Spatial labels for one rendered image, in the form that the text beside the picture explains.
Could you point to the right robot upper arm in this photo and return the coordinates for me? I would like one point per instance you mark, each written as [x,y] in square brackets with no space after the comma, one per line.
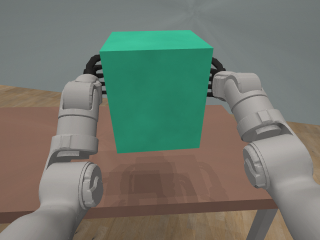
[281,166]

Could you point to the table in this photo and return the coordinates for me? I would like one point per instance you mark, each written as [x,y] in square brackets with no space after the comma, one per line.
[207,179]

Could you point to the carton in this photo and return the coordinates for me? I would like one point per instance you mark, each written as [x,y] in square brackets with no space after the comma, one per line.
[156,84]

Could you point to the left robot upper arm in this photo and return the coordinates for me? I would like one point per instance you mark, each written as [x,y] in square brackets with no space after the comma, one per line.
[67,191]

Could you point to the robot right hand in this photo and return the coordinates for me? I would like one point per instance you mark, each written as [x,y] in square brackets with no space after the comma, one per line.
[219,68]

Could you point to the robot left hand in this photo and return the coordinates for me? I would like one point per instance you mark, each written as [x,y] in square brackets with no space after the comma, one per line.
[91,68]

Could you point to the left robot forearm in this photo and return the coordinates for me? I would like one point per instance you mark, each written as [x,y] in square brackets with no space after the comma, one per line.
[78,115]

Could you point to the right robot forearm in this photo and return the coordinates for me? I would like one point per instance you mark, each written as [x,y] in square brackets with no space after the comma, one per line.
[255,116]

